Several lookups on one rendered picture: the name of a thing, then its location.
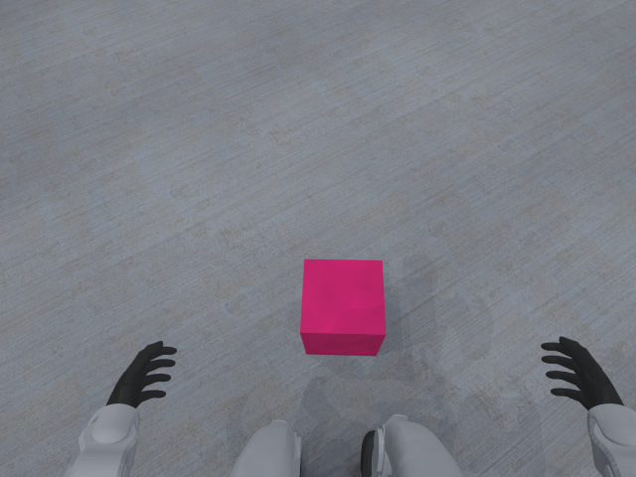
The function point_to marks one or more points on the robot left forearm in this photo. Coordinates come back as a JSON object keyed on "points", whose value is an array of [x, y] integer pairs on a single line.
{"points": [[108, 444]]}

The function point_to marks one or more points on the carton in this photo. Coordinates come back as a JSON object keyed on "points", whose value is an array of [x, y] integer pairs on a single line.
{"points": [[343, 307]]}

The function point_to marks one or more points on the robot left shin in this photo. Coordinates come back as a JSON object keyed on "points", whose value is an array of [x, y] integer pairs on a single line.
{"points": [[279, 422]]}

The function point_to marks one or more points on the robot left hand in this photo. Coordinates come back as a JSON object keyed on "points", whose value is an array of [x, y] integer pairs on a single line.
{"points": [[128, 389]]}

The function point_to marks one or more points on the robot right forearm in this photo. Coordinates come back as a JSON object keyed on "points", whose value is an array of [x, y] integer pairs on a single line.
{"points": [[612, 431]]}

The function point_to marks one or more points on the robot right thigh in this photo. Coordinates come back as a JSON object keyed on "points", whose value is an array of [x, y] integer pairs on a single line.
{"points": [[408, 449]]}

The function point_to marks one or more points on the robot right hand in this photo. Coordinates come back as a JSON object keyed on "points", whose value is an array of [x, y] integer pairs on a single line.
{"points": [[595, 387]]}

